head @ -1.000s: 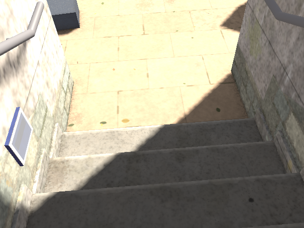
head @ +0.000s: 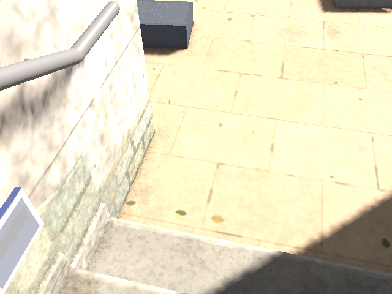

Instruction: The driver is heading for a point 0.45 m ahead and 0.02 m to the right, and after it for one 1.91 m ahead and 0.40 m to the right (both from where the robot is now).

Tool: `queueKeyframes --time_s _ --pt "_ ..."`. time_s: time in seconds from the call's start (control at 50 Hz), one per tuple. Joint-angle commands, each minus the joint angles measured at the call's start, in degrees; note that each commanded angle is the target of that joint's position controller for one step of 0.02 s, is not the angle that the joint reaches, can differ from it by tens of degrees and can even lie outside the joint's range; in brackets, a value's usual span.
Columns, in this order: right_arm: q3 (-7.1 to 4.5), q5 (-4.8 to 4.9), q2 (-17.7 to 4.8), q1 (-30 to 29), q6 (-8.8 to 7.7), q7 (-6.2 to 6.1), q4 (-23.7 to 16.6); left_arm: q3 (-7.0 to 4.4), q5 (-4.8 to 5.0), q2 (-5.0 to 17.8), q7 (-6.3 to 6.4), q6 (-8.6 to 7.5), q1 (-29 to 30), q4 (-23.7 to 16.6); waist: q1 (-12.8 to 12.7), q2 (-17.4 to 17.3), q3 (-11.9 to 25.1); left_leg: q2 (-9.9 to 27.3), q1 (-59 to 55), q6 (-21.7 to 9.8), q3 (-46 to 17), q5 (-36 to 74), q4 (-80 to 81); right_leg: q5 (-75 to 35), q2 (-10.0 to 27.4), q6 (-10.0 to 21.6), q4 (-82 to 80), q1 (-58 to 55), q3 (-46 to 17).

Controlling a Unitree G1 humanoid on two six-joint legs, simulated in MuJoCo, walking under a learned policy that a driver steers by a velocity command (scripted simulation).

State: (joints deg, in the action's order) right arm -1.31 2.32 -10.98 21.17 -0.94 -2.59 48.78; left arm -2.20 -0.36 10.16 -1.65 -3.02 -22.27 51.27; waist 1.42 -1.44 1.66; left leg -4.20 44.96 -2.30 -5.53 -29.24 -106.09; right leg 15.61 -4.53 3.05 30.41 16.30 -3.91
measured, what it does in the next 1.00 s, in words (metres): goes down, turning right: left foot 0.15 m lower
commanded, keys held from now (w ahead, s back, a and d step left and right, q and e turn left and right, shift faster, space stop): w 0.34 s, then w+e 0.66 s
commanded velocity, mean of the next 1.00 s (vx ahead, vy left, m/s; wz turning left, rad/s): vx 0.50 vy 0.00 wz -0.22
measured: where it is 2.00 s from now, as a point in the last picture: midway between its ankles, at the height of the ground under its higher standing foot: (223, 206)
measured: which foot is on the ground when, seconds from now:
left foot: up 0.00-0.44, down 0.46-1.00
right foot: down 0.00-0.48, up 0.50-1.00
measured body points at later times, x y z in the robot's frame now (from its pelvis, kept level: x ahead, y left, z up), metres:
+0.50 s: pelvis +0.32 +0.10 -0.15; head +0.34 +0.12 +0.30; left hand +0.18 +0.33 -0.28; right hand +0.58 -0.11 -0.20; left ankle +0.42 +0.21 -0.88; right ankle +0.04 -0.10 -0.67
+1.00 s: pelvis +0.57 +0.07 -0.22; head +0.58 +0.09 +0.23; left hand +0.83 +0.23 -0.31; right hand +0.42 -0.16 -0.35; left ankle +0.42 +0.22 -0.88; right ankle +0.70 -0.12 -0.91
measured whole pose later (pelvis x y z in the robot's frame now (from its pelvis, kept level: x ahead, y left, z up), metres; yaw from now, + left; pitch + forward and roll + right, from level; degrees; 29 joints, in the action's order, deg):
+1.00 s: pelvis +0.57 +0.07 -0.22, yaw -16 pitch +0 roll +1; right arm -3.0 1.1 -12.2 29.8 -3.0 -5.1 54.8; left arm -3.7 0.8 13.3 -3.1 1.3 -6.5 37.0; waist 4.6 3.3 0.9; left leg 5.3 4.9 2.5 12.8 -45.2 -50.9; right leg -25.2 0.8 0.1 37.6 35.8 -6.4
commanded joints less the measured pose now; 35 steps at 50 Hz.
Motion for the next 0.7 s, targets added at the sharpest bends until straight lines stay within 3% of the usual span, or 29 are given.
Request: queueKeyframes --time_s 0.02,0.04,0.06,0.08,0.1,0.12,0.16,0.2,0.22,0.24,0.28,0.3,0.34,0.36,0.4,0.44,0.46,0.48,0.5,0.52,0.54,0.56,0.58,0.6,0.62,0.64,0.66,0.68,0.7 --pt "-1.58 -2.66 -3.68 -1.0 -1.73 0.12 -4.97 0.67 -0.85 3.0 0.23 -2.34 3.8 -2.67 2.94 5.36 -6.34 7.01 7.83 -1.18 -2.21 19.23 19.5 -12.12 13.63 8.86 -11.73 6.97 -15.22" --pt "-1.75 -4.18 -4.69 -4.21 -2.51 0.42 -7.63 0.16 -0.54 5.81 1.43 -2.44 4.51 -3.16 3.56 5.8 -7.38 8.43 1.63 0.35 0.9 29.28 36.91 -17.98 10.36 8.33 -14.05 11.74 -9.8" --pt "-1.57 -5.64 -3.51 -9.09 -3.26 0.9 -8.95 -0.09 -0.1 6.31 2.23 -2.51 2.87 -2.46 0.7 6.29 -4.89 8.42 -5.22 1.01 2.38 37.01 48.02 -23.85 9.59 7.9 -14.7 12.0 -8.57" --pt "-0.85 -5.4 -0.47 -9.88 -3.19 1.38 -9.07 -0.45 0.0 7.52 2.69 -2.17 0.16 -0.87 0.22 7.76 -1.32 7.38 -12.03 2.37 3.27 38.96 49.79 -27.21 9.83 8.49 -13.94 11.72 -8.45" --pt "-0.54 -3.57 0.06 -8.53 -2.55 1.79 -9.16 -0.81 0.66 8.89 2.86 -1.48 -1.9 -0.06 0.28 9.28 -0.29 7.68 -10.94 3.18 1.96 37.39 50.81 -29.23 11.76 9.5 -13.14 6.35 -9.84" --pt "-1.22 -2.58 -2.14 -3.68 -2.47 2.21 -6.86 -1.34 -0.37 10.85 2.78 -1.73 -2.44 0.28 1.26 9.31 1.59 8.01 -11.52 2.86 0.79 42.24 45.57 -29.6 13.67 10.53 -10.54 3.49 -11.42" --pt "-1.91 -2.36 -5.19 -10.28 -2.36 2.62 -9.45 -0.87 1.51 7.17 3.12 -1.63 -7.97 2.4 -1.98 6.32 -2.91 10.71 5.74 0.97 -4.36 41.31 51.48 -23.7 15.64 10.46 -5.23 -12.62 -15.57" --pt "-1.15 -2.12 -4.06 -18.83 -3.12 3.49 -12.26 -0.81 1.8 6.14 3.49 -1.2 -16.01 4.73 -5.98 4.22 -5.66 11.01 20.0 0.4 -5.23 35.37 55.49 -19.88 17.99 10.63 -1.03 -25.82 -20.15" --pt "-1.7 -1.1 -5.77 -23.98 -3.85 3.93 -14.11 -1.39 1.28 7.59 3.9 -0.96 -20.88 5.29 -8.99 3.31 -6.78 11.15 25.59 0.58 -4.93 33.53 59.3 -15.11 17.66 10.11 -0.4 -31.39 -20.74" --pt "-1.38 -1.39 -5.31 -28.63 -4.55 4.62 -15.57 -1.87 0.82 8.89 4.2 -0.83 -22.32 5.16 -10.85 3.19 -7.52 11.11 28.08 0.58 -4.74 33.55 61.22 -12.66 18.12 9.92 0.44 -33.08 -22.53" --pt "-1.15 -1.31 -4.93 -31.36 -5.45 5.4 -16.57 -1.7 0.45 8.65 4.71 -0.58 -21.82 4.41 -10.93 4.93 -9.29 11.23 26.32 0.68 -3.69 33.45 61.19 -13.57 17.87 9.66 1.7 -29.38 -23.52" --pt "-1.02 -2.38 -5.71 -32.28 -5.73 7.11 -17.01 -0.84 0.78 5.93 5.29 0.06 -17.18 2.2 -10.19 2.06 -10.3 11.03 16.28 0.34 -2.05 45.58 71.85 -7.92 13.8 7.94 3.55 -18.79 -16.72" --pt "-0.78 -2.96 -3.39 -29.44 -5.9 8.75 -15.41 -0.7 1.25 7.32 4.91 0.84 -12.25 -0.03 -10.44 2.84 -8.32 6.41 -13.81 0.92 3.13 59.38 76.42 -2.06 9.37 6.16 2.28 3.62 -10.44" --pt "-1.44 -2.61 -4.47 -26.07 -5.29 8.62 -13.91 -0.57 1.28 7.23 4.49 0.96 -11.91 0.52 -10.11 5.89 -8.05 5.91 -20.67 2.05 2.27 57.07 76.11 -1.12 9.03 6.03 3.81 5.38 -10.44" --pt "-2.09 -1.03 -7.24 -21.7 -4.32 6.1 -12.44 -1.12 2.06 8.22 4.39 0.33 -11.66 0.8 -7.55 4.81 -9.83 7.83 -22.73 2.33 -0.57 52.11 83.67 -1.86 9.01 4.31 10.33 -1.38 -12.31" --pt "-3.6 -1.6 -9.72 -10.86 -4.33 4.71 -9.26 -2.16 1.18 10.69 3.96 1.29 -10.13 1.58 -0.28 3.27 -4.12 7.47 -36.08 1.78 2.39 51.23 83.95 -15.43 8.25 2.57 27.01 -3.35 -11.63" --pt "-4.75 -2.22 -12.67 1.25 -3.78 4.01 -7.65 -2.68 1.13 11.98 3.45 0.64 -9.68 2.88 6.26 3.37 0.57 9.94 -49.59 1.8 3.18 51.73 81.33 -12.39 5.73 -0.4 41.68 2.64 -10.77" --pt "-4.16 -4.97 -14.14 9.68 -4.31 4.42 -4.1 -1.93 2.74 4.52 3.24 -0.48 -14.73 5.25 6.98 -5.08 7.87 18.4 -66.14 -1.98 -3.56 68.71 69.73 28.17 -2.41 -4.15 65.96 17.68 -10.36" --pt "-3.84 -6.4 -17.29 10.57 -2.96 5.09 -3.25 -1.18 3.87 3.75 2.64 -1.97 -26.12 5.33 1.79 -17.42 17.8 27.47 -75.86 -8.07 -11.29 88.06 58.15 36.57 0.04 -6.81 83.18 26.61 -13.57" --pt "-5.1 -5.11 -20.49 11.03 -1.32 5.62 -2.62 -0.99 5.57 6.62 2.51 -2.89 -23.51 0.38 2.99 -21.35 25.82 33.23 -74.82 -14.92 -26.2 62.25 70.36 31.23 0.18 -8.33 86.3 29.77 -12.65" --pt "-4.83 -3.27 -17.79 9.28 -0.17 5.68 0.13 -1.17 5.73 7.18 3.24 -2.29 -17.62 -1.99 1.33 -12.98 20.84 31.72 -66.33 -17.17 -30.26 30.98 82.36 24.67 2.31 -8.25 82.01 33.81 -6.28" --pt "-2.37 -3.29 -10.39 1.22 -0.37 5.13 -2.35 -2.08 4.1 9.46 4.87 -0.25 -9.65 -2.45 0.86 -0.28 8.92 25.02 -52.63 -12.33 -21.18 17.39 88.36 14.05 4.99 -6.68 73.51 33.41 -0.99" --pt "-2.36 -5.14 -12.49 -1.86 -1.53 5.43 -1.54 -1.77 3.96 7.66 5.4 1.47 -9.16 -4.09 -1.49 -5.02 7.2 30.49 -43.5 -16.14 -24.45 23.15 88.33 10.73 5.26 -6.17 78.01 30.46 -1.83" --pt "-2.38 -5.01 -12.12 -3.18 -2.78 5.36 -0.04 -1.6 2.58 6.98 5.71 2.77 -11.0 -3.82 -3.68 -1.69 4.64 30.52 -36.7 -15.49 -25.07 29.83 86.68 9.98 6.65 -5.21 77.41 27.58 -3.09" --pt "-1.44 -4.52 -7.83 -6.86 -4.58 5.43 -0.44 -3.01 1.68 9.53 5.2 3.11 -10.08 -3.02 -5.18 0.64 0.93 25.46 -28.87 -9.99 -15.53 32.8 85.61 -2.11 8.68 -2.23 61.9 23.83 -9.27" --pt "-1.03 -4.63 -6.12 -7.23 -5.76 5.3 1.34 -3.13 1.88 7.96 4.72 3.21 -7.08 -3.75 -5.58 -2.75 0.54 22.99 -28.54 -6.52 -10.4 33.23 84.66 -5.03 8.99 -0.54 56.36 24.51 -9.43" --pt "-0.95 -2.84 -5.34 -6.29 -6.4 3.91 2.66 -2.91 1.15 6.23 4.22 2.76 -4.15 -4.95 -5.37 -4.02 -1.46 19.61 -27.25 -4.55 -4.77 34.6 85.87 -11.12 9.5 -0.49 42.48 24.57 -10.04" --pt "-1.0 -2.16 -5.74 -1.78 -5.97 2.53 4.98 -2.87 0.36 4.6 3.65 2.85 0.03 -6.33 -3.58 -3.99 -2.2 19.95 -29.08 -4.89 -3.33 41.21 85.34 -13.42 8.31 -1.18 36.37 25.04 -9.37" --pt "-1.54 -2.74 -8.32 1.59 -5.96 1.48 6.65 -2.17 0.09 2.67 3.33 2.6 2.24 -8.04 -3.14 -4.2 -1.65 22.06 -31.14 -6.61 -3.65 44.94 86.33 -14.39 7.91 -1.7 33.23 25.64 -9.23"
Keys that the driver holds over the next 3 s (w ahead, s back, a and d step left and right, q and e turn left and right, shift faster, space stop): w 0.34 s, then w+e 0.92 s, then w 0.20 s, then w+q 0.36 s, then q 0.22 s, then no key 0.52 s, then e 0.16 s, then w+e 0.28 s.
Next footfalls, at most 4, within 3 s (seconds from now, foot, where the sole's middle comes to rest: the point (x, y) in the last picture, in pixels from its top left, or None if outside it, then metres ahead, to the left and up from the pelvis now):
0.46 left None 0.46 0.22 -0.92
1.08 right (226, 274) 0.73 -0.09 -1.07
1.60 left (200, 219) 1.09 0.01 -1.22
2.00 right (249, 185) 1.31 -0.28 -1.22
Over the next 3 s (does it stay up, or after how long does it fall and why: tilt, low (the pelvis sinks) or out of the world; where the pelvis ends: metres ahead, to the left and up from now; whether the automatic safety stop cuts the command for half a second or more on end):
stays up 1.31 -0.21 -0.46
